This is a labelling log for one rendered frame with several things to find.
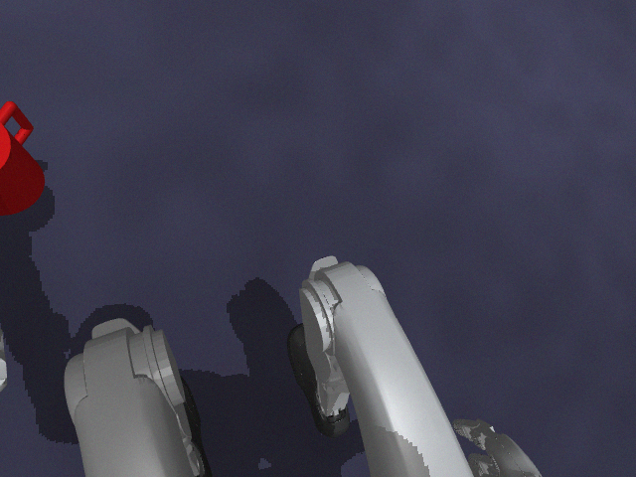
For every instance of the right robot foot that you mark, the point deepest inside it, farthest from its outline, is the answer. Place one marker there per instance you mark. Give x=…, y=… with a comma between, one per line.
x=331, y=426

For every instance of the left robot foot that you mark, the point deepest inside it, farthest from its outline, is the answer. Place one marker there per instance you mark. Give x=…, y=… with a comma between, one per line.
x=195, y=426

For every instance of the right robot hand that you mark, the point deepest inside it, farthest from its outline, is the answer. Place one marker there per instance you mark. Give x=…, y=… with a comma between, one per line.
x=505, y=458

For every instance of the mug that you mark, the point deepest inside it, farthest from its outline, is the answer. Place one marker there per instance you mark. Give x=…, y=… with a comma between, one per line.
x=22, y=179

